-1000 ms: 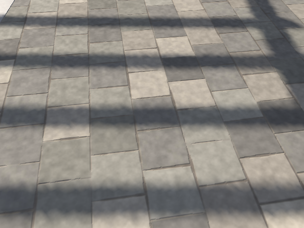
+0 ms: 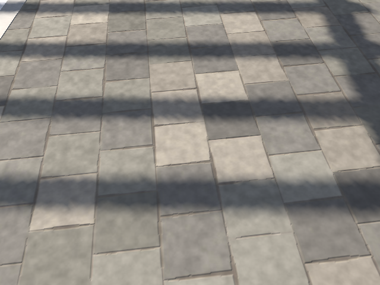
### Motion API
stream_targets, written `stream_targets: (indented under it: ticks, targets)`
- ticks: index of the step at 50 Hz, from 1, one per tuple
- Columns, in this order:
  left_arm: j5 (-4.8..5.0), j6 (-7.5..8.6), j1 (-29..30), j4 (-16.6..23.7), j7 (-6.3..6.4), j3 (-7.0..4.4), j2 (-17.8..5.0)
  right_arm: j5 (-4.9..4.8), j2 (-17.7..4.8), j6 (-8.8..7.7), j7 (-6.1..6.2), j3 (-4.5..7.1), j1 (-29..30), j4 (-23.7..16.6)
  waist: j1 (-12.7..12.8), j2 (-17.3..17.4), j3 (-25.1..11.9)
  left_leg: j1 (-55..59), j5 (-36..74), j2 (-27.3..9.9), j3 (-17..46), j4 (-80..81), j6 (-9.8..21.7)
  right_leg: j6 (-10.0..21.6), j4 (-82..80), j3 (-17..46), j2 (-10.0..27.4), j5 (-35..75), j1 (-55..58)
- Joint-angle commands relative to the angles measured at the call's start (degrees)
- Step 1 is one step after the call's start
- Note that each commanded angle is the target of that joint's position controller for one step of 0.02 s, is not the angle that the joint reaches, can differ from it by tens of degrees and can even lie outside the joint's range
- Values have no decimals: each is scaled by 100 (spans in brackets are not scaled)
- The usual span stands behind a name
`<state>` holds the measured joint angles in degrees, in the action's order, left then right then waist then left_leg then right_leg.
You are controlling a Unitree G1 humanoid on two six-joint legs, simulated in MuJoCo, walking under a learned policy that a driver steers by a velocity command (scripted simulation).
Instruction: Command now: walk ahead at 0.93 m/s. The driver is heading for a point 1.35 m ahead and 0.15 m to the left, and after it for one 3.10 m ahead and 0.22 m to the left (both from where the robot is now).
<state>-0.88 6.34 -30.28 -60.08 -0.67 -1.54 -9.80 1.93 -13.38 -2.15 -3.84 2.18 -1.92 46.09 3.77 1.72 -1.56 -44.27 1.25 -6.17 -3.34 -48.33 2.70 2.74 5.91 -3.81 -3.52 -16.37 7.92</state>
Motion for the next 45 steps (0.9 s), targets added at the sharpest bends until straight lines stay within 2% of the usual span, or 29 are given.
stream_targets:
  ticks: [1, 4, 6, 7, 8, 9, 10, 11, 12, 13, 15, 17, 20, 22, 24, 27, 28, 30, 31, 32, 33, 34, 35, 36, 38, 40, 43, 44, 45]
  targets:
    - [40, 123, 23, 214, 72, -132, -865, -42, -206, -73, -3, -30, 1125, -651, -96, -411, 1243, 225, 302, 162, -298, 983, 183, 770, -1056, 508, 1492, 1858, -711]
    - [-3, 84, 17, 151, 98, -152, -1100, -43, -315, -101, 95, -10, 946, -671, -314, -667, 799, 1136, -326, 689, -621, 1419, 511, 657, -118, 95, 1598, 5425, 81]
    - [-135, -45, 48, 95, 186, -244, -1441, -57, -665, -127, 220, 124, -334, -357, -961, -1063, -45, 2508, -1145, 1110, -588, 1332, 721, 545, 1734, -2, 1755, 7497, 331]
    - [-157, -132, 247, 134, 215, -288, -1545, -60, -882, -147, 300, 239, -1678, 66, -1573, -1001, -664, 3927, -1233, 1157, -527, 1658, 827, 473, 3326, -117, 1645, 7194, -132]
    - [-161, -141, 277, 273, 190, -231, -1243, 59, -1320, -165, 396, 385, -2787, 328, -1875, -606, -1346, 5663, -2650, 173, 606, 1533, 973, 493, 5299, -70, 1337, 5247, -1583]
    - [89, -64, -260, 532, -26, -26, -213, 220, -1751, -195, 383, 500, -2755, 398, -1064, 1252, -1858, 7084, -5128, -1469, 4026, 2538, 1582, 309, 7413, 341, 173, -486, -4106]
    - [118, 46, 376, 640, -14, -164, -850, 57, -1434, -190, 299, 475, -2490, 409, -1219, 788, -1669, 6751, -5238, -1384, 5248, 3523, 1427, 531, 7883, 1085, 140, -662, -4754]
    - [152, 75, 1059, 884, 18, -211, -987, 63, -1138, -251, 286, 409, -1934, 450, -981, 368, -599, 5914, -4163, -1201, 4049, 3474, 1273, 587, 7804, 959, 511, 40, -5139]
    - [99, 91, 1267, 931, 11, -165, -911, 49, -795, -311, 266, 334, -1747, 493, -835, -255, -249, 5074, -3204, -1051, 3299, 3527, 1218, 588, 7479, 906, 730, 343, -4904]
    - [14, 36, 1324, 941, -26, -145, -770, 52, -561, -350, 283, 262, -1607, 569, -579, -362, 36, 4358, -2787, -769, 2716, 3645, 1029, 558, 7207, 926, 883, 420, -4608]
    - [-128, -155, 1168, 985, -146, -67, -508, -11, -268, -424, 326, 137, -1646, 740, -190, -62, 258, 3525, -2680, -520, 2128, 3962, 947, 369, 6828, 912, 1074, 356, -4273]
    - [-180, -271, 1664, 1215, -223, -20, -464, -123, -387, -514, 341, 136, -1859, 860, -140, -46, 718, 3246, -2461, -425, 1742, 4338, 972, 184, 6483, 728, 1252, 464, -4791]
    - [-173, -268, 2811, 1680, -261, 51, -605, -144, -468, -584, 290, 117, -2197, 902, -346, -138, 1196, 3021, -1133, -14, 926, 4743, 939, 38, 5080, 214, 1249, 1417, -5076]
    - [-106, -208, 3281, 1855, -323, 140, -530, -208, -469, -636, 284, 92, -2364, 930, -449, -175, 1252, 2793, 51, 182, 494, 4918, 793, 70, 3771, -150, 1037, 2288, -4259]
    - [-28, -192, 3543, 1958, -332, 192, -500, -264, -718, -683, 317, 111, -2658, 1013, -542, -22, 1222, 3225, 1317, -73, 420, 5129, 697, 208, 3092, -290, 868, 2879, -3771]
    - [-52, -178, 3532, 1978, -215, 114, -826, -189, -970, -611, 384, 125, -2821, 1118, -472, 107, 778, 4889, 4105, -205, 140, 4466, 525, 419, 2557, -567, 328, 2479, -3579]
    - [-71, -183, 3201, 1925, -170, 58, -972, -111, -1116, -552, 435, 149, -2830, 1134, -273, 325, 426, 5266, 5218, -323, 117, 3811, 470, 488, 2580, -577, 92, 2020, -3224]
    - [-48, -202, 1255, 1372, -8, -157, -1391, 42, -1373, -365, 546, 227, -2564, 1129, 687, 579, -623, 5150, 5640, -448, 61, 1355, 441, 673, 2597, -364, -109, 1135, -1356]
    - [-117, -238, 122, 1065, 101, -296, -1668, 80, -1249, -323, 557, 218, -2362, 1069, 1196, 525, -1062, 4218, 4476, -238, 11, -420, 451, 823, 2708, 77, 373, 442, -64]
    - [-327, -219, -112, 1029, 153, -471, -2258, -99, -114, -358, 409, -3, -3110, 833, 418, -1259, -1810, 1869, -882, 637, 120, -3121, 299, 1485, 2698, 2773, 2278, -684, 1851]
    - [-179, -253, 29, 1008, 23, -474, -1946, -307, -422, -490, 377, 31, -3074, 801, 452, -1329, -2420, 729, -2673, 1169, 928, -4110, 364, 1808, 1219, 5334, 2661, -1856, 2191]
    - [-160, -211, 775, 1014, -5, -436, -1638, -292, -668, -507, 435, 79, -2155, 528, 235, -719, -1035, 97, -1941, 624, 927, -3986, 469, 1542, 927, 4311, 2323, -1660, 1219]
    - [-131, -152, 1052, 976, -36, -346, -1216, -232, -674, -526, 416, 64, -1711, 409, 129, -97, -450, 230, -1555, 403, 869, -3555, 487, 1392, 828, 3464, 2151, -979, 222]
    - [-169, -105, 1156, 876, -35, -282, -966, -179, -528, -489, 377, 35, -1597, 384, -106, 108, -34, 488, -1488, 233, 909, -3248, 483, 1231, 692, 2839, 1915, -513, -592]
    - [-113, -33, 1130, 663, 8, -155, -662, 7, -232, -287, 241, -40, -1693, 318, -543, -111, 282, 997, -1503, 32, 941, -2770, 342, 980, 371, 2072, 1534, -460, -1709]
    - [8, 77, 972, 537, 3, -165, -799, 69, -109, -172, 141, -98, -1338, 99, -652, -321, 674, 640, -1413, -178, 778, -2296, 195, 956, 16, 1666, 1415, -281, -2090]
    - [44, 161, 716, 497, -60, -166, -892, 76, -265, -187, 85, -165, -159, -375, -463, -242, 1115, 371, -389, -230, 216, -810, 56, 914, -393, 847, 973, 1022, -2307]
    - [83, 188, 622, 487, -77, -139, -822, 55, -249, -225, 56, -201, 113, -460, -396, -146, 1175, 680, 101, -132, 0, -111, 65, 795, -391, 519, 758, 1768, -2387]
    - [114, 222, 536, 480, -65, -163, -967, 10, -151, -261, 12, -267, 342, -571, -342, -267, 1141, 1190, 530, -45, -156, 597, 112, 758, -587, 452, 807, 2126, -2502]
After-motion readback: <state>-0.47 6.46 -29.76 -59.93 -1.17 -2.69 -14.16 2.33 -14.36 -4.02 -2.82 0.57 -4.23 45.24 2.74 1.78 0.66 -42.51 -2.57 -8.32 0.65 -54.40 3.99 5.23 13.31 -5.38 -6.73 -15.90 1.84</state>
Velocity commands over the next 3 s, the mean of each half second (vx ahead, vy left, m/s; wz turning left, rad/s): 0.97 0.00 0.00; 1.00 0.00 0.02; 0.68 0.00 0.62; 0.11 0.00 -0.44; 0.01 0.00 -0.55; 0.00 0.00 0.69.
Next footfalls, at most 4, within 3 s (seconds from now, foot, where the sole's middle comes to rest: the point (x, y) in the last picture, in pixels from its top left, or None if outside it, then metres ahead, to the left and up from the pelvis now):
0.14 left None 0.34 0.10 -0.77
0.62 right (228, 212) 0.80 -0.05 -0.77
1.08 left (194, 126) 1.27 0.11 -0.77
1.46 right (207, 76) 1.66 0.06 -0.77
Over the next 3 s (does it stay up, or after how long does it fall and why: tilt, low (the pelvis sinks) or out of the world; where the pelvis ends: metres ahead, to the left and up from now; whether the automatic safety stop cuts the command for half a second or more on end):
stays up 1.54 0.13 0.00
